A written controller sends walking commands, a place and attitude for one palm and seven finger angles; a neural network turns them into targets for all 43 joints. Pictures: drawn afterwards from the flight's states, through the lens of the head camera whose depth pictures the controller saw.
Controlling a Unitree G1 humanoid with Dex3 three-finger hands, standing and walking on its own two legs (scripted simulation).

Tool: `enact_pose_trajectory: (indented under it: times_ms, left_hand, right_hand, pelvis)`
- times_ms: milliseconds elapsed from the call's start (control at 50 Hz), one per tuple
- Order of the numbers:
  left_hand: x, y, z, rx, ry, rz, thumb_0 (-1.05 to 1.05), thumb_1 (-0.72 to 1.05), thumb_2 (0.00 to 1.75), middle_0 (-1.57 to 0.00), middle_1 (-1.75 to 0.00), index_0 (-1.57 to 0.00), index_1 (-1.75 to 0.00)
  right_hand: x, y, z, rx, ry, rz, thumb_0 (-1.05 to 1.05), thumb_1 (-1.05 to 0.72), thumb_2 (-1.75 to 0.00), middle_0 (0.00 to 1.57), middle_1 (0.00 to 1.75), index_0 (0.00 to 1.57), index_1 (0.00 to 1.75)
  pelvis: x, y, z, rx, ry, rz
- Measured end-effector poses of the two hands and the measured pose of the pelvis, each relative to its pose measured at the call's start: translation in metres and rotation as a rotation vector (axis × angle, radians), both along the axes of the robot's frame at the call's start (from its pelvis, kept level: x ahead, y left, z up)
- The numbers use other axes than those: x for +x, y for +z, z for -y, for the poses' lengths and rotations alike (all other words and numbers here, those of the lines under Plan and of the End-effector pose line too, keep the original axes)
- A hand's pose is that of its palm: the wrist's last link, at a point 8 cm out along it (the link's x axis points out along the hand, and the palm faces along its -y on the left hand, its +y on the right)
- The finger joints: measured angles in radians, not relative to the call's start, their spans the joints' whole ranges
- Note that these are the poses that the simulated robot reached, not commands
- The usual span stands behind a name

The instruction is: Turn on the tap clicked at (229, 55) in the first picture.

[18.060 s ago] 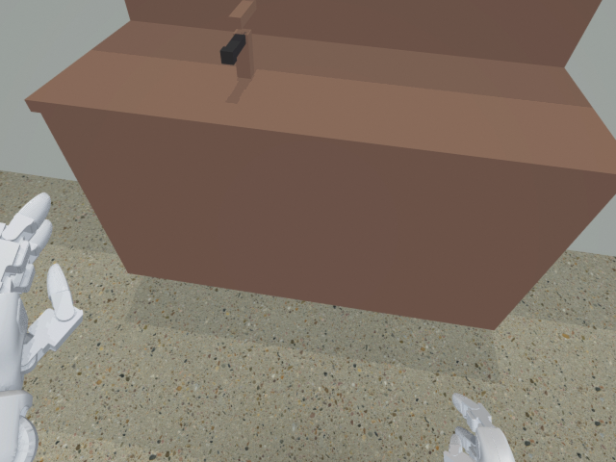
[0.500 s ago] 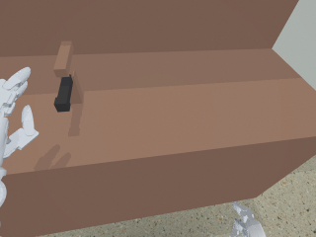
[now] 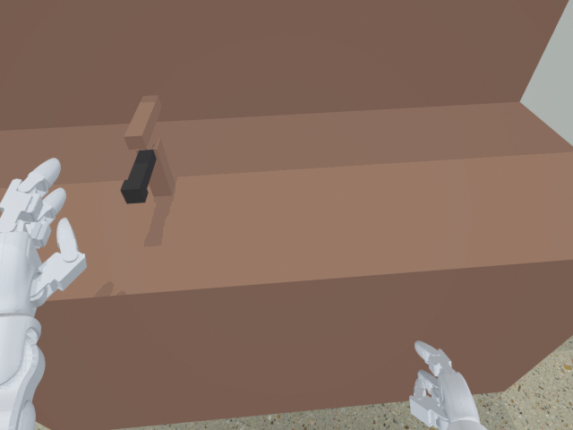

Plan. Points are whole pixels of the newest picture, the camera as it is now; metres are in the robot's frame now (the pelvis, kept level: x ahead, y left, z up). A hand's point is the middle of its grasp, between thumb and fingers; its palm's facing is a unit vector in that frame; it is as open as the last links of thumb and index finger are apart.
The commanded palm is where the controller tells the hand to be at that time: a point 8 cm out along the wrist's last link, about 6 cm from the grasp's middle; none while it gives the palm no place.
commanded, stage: turn the palm inward beside the body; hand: left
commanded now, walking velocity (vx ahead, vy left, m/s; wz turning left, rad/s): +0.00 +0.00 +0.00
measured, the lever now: (134, 191) +0.39 +0.31 +0.13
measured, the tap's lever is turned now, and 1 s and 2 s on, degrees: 0 0 0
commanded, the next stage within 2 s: reach beside the lever's end, fingers flat in 1.64 s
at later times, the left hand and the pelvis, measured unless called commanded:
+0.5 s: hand (136, 261) +0.23 +0.21 +0.18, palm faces +0.34 -0.90 -0.27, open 7.4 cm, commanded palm +0.19 +0.26 +0.20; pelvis +0.05 -0.03 +0.00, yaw +0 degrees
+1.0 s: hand (107, 276) +0.20 +0.22 +0.19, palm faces +0.41 -0.90 -0.18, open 7.4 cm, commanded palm +0.15 +0.26 +0.20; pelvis +0.02 -0.01 +0.00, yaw +1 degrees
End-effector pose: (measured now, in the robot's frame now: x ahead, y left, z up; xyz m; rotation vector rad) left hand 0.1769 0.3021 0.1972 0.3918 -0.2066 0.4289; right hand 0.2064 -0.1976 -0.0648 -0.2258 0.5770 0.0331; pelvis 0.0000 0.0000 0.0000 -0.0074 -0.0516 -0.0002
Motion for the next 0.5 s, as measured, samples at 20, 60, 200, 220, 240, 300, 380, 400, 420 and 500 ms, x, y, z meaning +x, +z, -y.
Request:
enact_pose_trajectory:
  times_ms: [20, 60, 200, 220, 240, 300, 380, 400, 420, 500]
  left_hand:
    - [0.004, -0.004, 0.005, -0.014, -0.023, -0.042, 0.02, 0.90, 0.90, -0.20, -0.30, -0.21, -0.30]
    - [0.011, -0.012, 0.018, -0.034, -0.077, -0.103, 0.02, 0.90, 0.90, -0.20, -0.30, -0.20, -0.30]
    - [0.025, -0.004, 0.043, -0.024, -0.122, -0.033, 0.02, 0.89, 0.90, -0.21, -0.30, -0.21, -0.30]
    - [0.025, 0.000, 0.043, -0.019, -0.108, -0.015, 0.02, 0.89, 0.90, -0.21, -0.30, -0.21, -0.30]
    - [0.024, 0.003, 0.042, -0.015, -0.093, -0.003, 0.02, 0.89, 0.90, -0.21, -0.30, -0.21, -0.30]
    - [0.023, 0.006, 0.036, -0.018, -0.048, -0.013, 0.02, 0.89, 0.90, -0.21, -0.30, -0.21, -0.30]
    - [0.021, -0.003, 0.034, -0.062, -0.035, -0.076, 0.02, 0.90, 0.90, -0.21, -0.30, -0.21, -0.30]
    - [0.021, -0.006, 0.036, -0.075, -0.041, -0.087, 0.02, 0.90, 0.90, -0.21, -0.30, -0.21, -0.30]
    - [0.020, -0.008, 0.039, -0.086, -0.051, -0.094, 0.02, 0.90, 0.90, -0.20, -0.30, -0.21, -0.30]
    - [0.016, -0.009, 0.051, -0.096, -0.091, -0.073, 0.02, 0.90, 0.90, -0.20, -0.30, -0.21, -0.30]
  right_hand:
    - [0.002, -0.001, 0.003, 0.003, -0.008, 0.002, 0.02, -0.90, -0.90, 0.20, 0.30, 0.20, 0.30]
    - [0.004, -0.001, 0.009, 0.008, -0.029, 0.013, 0.02, -0.90, -0.90, 0.20, 0.30, 0.20, 0.30]
    - [0.011, -0.001, 0.035, 0.011, -0.085, 0.025, 0.02, -0.90, -0.90, 0.20, 0.30, 0.20, 0.30]
    - [0.011, -0.002, 0.039, 0.008, -0.088, 0.021, 0.02, -0.90, -0.90, 0.20, 0.30, 0.20, 0.30]
    - [0.012, -0.003, 0.042, 0.005, -0.090, 0.016, 0.02, -0.90, -0.90, 0.20, 0.30, 0.20, 0.30]
    - [0.014, -0.007, 0.053, -0.002, -0.100, -0.003, 0.02, -0.90, -0.90, 0.20, 0.30, 0.20, 0.30]
    - [0.018, -0.009, 0.063, -0.011, -0.118, -0.005, 0.02, -0.90, -0.90, 0.20, 0.30, 0.20, 0.30]
    - [0.019, -0.008, 0.065, -0.012, -0.120, 0.001, 0.02, -0.90, -0.90, 0.20, 0.30, 0.20, 0.30]
    - [0.020, -0.008, 0.065, -0.013, -0.122, 0.009, 0.02, -0.90, -0.90, 0.20, 0.30, 0.20, 0.30]
    - [0.024, -0.002, 0.064, -0.009, -0.120, 0.050, 0.02, -0.90, -0.90, 0.20, 0.30, 0.20, 0.30]
  pelvis:
    - [0.001, 0.000, 0.002, 0.001, 0.002, -0.001]
    - [0.005, 0.001, 0.006, 0.003, 0.000, -0.003]
    - [0.026, 0.001, 0.022, 0.008, -0.016, -0.031]
    - [0.029, 0.001, 0.024, 0.009, -0.016, -0.035]
    - [0.032, 0.001, 0.025, 0.011, -0.016, -0.038]
    - [0.040, 0.001, 0.028, 0.013, -0.014, -0.046]
    - [0.045, 0.001, 0.030, 0.016, -0.008, -0.049]
    - [0.046, 0.002, 0.030, 0.016, -0.007, -0.050]
    - [0.046, 0.002, 0.029, 0.017, -0.006, -0.051]
    - [0.045, 0.001, 0.029, 0.018, -0.004, -0.049]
